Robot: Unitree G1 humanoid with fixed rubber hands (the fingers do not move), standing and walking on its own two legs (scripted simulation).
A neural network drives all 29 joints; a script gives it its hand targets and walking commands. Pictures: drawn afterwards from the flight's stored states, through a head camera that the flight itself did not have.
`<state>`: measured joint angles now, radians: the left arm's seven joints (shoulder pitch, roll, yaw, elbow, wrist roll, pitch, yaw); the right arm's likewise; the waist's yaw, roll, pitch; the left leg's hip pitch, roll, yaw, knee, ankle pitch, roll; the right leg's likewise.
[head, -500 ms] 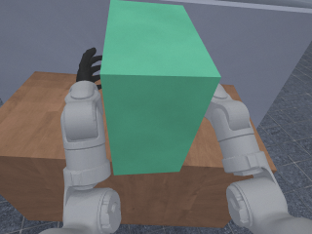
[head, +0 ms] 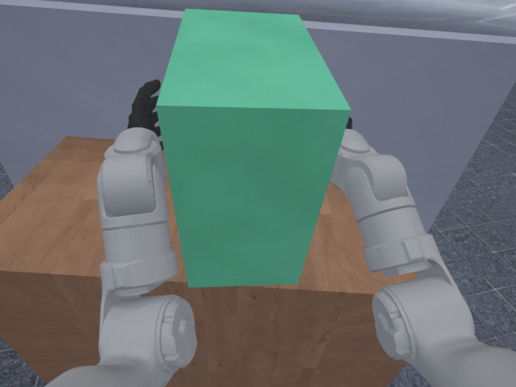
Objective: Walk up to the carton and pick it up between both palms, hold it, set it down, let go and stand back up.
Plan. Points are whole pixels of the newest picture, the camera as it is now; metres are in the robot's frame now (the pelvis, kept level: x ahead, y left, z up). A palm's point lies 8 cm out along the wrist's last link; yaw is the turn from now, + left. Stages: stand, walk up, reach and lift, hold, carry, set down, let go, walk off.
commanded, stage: hold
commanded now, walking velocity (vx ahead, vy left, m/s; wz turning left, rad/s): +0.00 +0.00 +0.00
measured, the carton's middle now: (243, 151) +0.38 +0.01 +0.23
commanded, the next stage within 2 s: none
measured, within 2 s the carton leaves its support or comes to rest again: neither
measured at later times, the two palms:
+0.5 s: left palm (136, 146) +0.34 +0.15 +0.26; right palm (332, 136) +0.35 -0.11 +0.27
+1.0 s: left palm (139, 135) +0.34 +0.14 +0.28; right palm (337, 136) +0.35 -0.12 +0.27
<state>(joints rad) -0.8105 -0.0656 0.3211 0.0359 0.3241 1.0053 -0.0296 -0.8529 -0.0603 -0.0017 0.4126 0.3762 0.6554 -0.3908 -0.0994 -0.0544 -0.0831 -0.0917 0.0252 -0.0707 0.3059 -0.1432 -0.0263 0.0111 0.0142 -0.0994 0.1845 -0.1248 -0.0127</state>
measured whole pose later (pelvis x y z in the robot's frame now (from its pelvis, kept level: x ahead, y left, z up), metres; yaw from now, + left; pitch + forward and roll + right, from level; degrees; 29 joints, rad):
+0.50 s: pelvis -0.01 +0.01 +0.00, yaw +0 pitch -6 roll -1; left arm -0.81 -0.08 0.28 -0.05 0.37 1.06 0.00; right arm -0.89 -0.06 -0.03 0.40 0.37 0.66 -0.34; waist -0.10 -0.09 -0.02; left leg -0.07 0.02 -0.06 0.30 -0.13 -0.02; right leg 0.03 0.00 -0.09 0.20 -0.12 -0.01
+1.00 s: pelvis +0.00 +0.00 +0.00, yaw +0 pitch -6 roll -1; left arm -0.79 -0.08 0.29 -0.09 0.35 1.06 -0.04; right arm -0.82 -0.06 0.00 0.32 0.38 0.67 -0.39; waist -0.09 -0.06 -0.04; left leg -0.04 0.03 -0.06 0.29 -0.14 -0.03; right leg 0.07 0.02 -0.10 0.16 -0.11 -0.01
